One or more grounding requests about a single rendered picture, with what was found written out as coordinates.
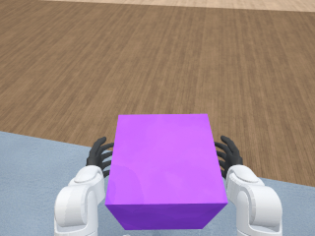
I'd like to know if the robot right forearm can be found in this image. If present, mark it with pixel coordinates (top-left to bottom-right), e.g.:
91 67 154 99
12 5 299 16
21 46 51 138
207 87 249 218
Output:
225 164 283 236

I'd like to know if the right robot hand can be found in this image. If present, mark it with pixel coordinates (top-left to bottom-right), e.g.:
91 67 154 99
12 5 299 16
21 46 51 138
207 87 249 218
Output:
214 135 243 181

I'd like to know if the robot left forearm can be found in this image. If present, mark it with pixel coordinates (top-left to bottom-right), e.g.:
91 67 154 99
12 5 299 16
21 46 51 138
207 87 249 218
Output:
54 165 105 236

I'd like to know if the carton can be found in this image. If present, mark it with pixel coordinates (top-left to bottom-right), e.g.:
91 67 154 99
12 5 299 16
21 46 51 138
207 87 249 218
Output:
104 113 228 230

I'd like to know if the left robot hand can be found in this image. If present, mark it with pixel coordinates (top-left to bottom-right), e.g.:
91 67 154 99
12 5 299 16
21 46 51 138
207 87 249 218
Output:
86 136 114 178

